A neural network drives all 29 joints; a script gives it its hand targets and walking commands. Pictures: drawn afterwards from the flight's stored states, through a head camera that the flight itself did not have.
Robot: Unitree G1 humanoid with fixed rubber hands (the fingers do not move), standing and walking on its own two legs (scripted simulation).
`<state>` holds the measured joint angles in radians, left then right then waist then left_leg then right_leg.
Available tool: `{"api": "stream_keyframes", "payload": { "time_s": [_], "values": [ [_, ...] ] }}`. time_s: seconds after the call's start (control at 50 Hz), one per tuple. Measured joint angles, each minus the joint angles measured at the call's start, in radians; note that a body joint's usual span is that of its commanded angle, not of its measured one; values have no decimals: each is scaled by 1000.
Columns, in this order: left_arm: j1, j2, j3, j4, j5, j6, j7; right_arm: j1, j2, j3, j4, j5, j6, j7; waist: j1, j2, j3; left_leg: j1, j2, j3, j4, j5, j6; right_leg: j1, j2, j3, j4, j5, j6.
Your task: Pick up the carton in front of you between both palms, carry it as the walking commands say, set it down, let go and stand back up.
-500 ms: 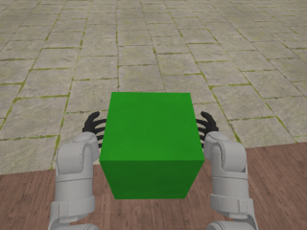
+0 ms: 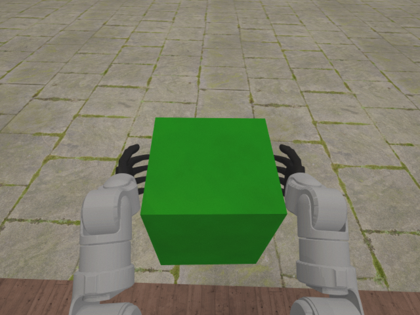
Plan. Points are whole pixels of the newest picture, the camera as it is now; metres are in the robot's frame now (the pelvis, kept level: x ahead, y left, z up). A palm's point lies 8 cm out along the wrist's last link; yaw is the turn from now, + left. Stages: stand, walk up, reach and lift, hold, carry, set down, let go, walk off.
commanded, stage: carry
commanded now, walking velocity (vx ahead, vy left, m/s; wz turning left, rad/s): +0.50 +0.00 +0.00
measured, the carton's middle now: (209, 196) +0.35 -0.01 +0.06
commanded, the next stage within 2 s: none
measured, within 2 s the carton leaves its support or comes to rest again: neither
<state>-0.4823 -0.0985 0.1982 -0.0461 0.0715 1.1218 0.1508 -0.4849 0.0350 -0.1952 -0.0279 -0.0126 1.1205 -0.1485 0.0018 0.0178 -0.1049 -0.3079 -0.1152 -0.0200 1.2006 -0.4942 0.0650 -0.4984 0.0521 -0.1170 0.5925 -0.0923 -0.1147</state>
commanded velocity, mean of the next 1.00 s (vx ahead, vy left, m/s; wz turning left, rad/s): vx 0.50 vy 0.00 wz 0.00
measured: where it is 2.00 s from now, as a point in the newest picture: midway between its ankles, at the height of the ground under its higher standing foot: (197, 168)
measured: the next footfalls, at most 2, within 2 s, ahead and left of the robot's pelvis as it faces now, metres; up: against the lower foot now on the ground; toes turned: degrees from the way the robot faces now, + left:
left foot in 0.46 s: +0.45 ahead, +0.09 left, -0.02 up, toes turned +3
right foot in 1.00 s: +0.79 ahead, -0.05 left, -0.03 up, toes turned -6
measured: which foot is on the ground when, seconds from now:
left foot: up 0.00-0.44, down 0.46-1.00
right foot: down 0.00-0.46, up 0.48-0.98, down 1.00-1.00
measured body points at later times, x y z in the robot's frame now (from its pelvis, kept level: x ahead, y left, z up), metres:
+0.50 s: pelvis +0.30 +0.03 -0.02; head +0.30 +0.03 +0.43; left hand +0.65 +0.18 +0.08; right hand +0.65 -0.12 +0.09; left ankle +0.41 +0.08 -0.75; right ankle +0.10 -0.06 -0.69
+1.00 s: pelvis +0.61 +0.02 -0.03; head +0.61 +0.03 +0.42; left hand +0.95 +0.17 +0.09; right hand +0.95 -0.14 +0.10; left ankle +0.42 +0.08 -0.74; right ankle +0.75 -0.05 -0.75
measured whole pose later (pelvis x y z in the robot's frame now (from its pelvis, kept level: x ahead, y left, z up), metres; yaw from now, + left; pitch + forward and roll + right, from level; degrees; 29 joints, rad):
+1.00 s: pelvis +0.61 +0.02 -0.03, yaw +1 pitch +4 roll +0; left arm -0.42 -0.11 0.20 -0.18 0.06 1.12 0.15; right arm -0.44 0.08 -0.19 -0.12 -0.02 1.10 -0.15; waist -0.05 0.00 -0.09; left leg -0.01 -0.05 0.06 0.50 -0.47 0.07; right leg -0.52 0.01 -0.17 0.45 0.01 -0.08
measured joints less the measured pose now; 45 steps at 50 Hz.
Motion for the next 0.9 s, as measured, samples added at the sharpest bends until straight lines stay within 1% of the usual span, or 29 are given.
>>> {"api": "stream_keyframes", "payload": {
  "time_s": [0.02,0.06,0.16,0.24,0.32,0.36,0.4,0.44,0.46,0.48,0.5,0.52,0.54,0.56,0.6,0.68,0.76,0.82,0.9],
  "values": [
    [8,2,2,10,-3,7,1,4,7,-3,12,-5,7,-1,9,-6,3,-58,13,9,63,24,0,16,1,2,2,-19,0],
    [29,4,9,15,-12,14,2,10,30,-13,23,-21,17,-2,20,-11,11,-161,51,18,79,76,-2,57,4,4,-18,-39,-2],
    [36,5,21,2,-35,-15,3,15,60,-27,-7,-45,-2,-2,36,-13,45,-343,140,14,-102,172,-25,150,7,9,-75,-86,-9],
    [20,5,18,-23,-46,-37,3,20,60,-27,-59,-43,-18,-2,45,-13,61,-417,174,20,-251,284,-38,226,6,25,-116,-127,0],
    [13,1,11,-31,-48,-39,3,33,58,-29,-91,-41,-15,-2,53,-10,50,-413,172,42,-413,417,-35,314,5,44,-149,-186,18],
    [12,-2,6,-25,-47,-36,3,41,56,-31,-98,-40,-9,-2,57,-5,38,-383,158,63,-510,476,-27,362,6,51,-155,-227,28],
    [11,-2,1,-14,-44,-32,3,48,55,-35,-98,-40,-3,-1,65,-2,26,-333,138,89,-615,531,-11,410,8,58,-147,-279,39],
    [12,4,-1,-4,-43,-26,3,47,58,-36,-83,-45,-2,0,66,-6,16,-259,112,118,-717,567,9,449,7,66,-97,-348,50],
    [14,9,0,0,-44,-23,3,41,61,-34,-68,-49,-3,1,61,-3,13,-210,104,135,-760,584,15,452,9,68,-28,-384,56],
    [12,21,0,9,-47,-22,2,35,67,-33,-49,-55,-9,2,50,-12,8,-180,96,141,-755,518,29,426,1,66,86,-415,64],
    [5,34,2,26,-53,-26,0,28,74,-31,-27,-64,-22,2,33,-36,14,-192,79,149,-697,452,47,366,-10,83,250,-433,79],
    [6,45,4,40,-59,-28,0,21,76,-26,-3,-70,-29,2,19,-43,23,-199,73,153,-648,404,64,295,-7,102,416,-440,85],
    [13,47,4,49,-60,-28,0,24,76,-22,13,-73,-32,2,4,-40,31,-195,71,152,-624,373,75,226,-4,109,546,-430,83],
    [21,41,5,53,-56,-26,0,33,76,-21,20,-71,-31,2,-9,-31,39,-179,73,150,-624,381,81,163,-5,106,629,-404,81],
    [35,18,13,49,-40,-25,0,61,75,-24,15,-60,-36,3,-27,-28,58,-140,67,146,-640,350,80,51,-32,102,677,-342,81],
    [52,-20,24,4,-13,-47,0,80,69,-31,-11,-28,-69,3,-52,-22,90,-54,63,137,-704,310,78,-121,-88,100,580,-263,99],
    [72,-30,21,-53,-3,-70,-2,72,61,-22,-26,-3,-99,3,-66,-20,93,33,61,123,-757,271,68,-224,-117,95,459,-175,110],
    [85,-28,15,-95,-2,-68,-2,64,57,-11,-44,6,-100,2,-68,-20,82,110,61,111,-797,234,58,-248,-118,79,346,-98,107],
    [80,-15,10,-136,-6,-46,-1,45,52,3,-69,5,-80,2,-63,-25,56,215,58,94,-834,169,44,-209,-95,40,135,28,88]
  ]
}}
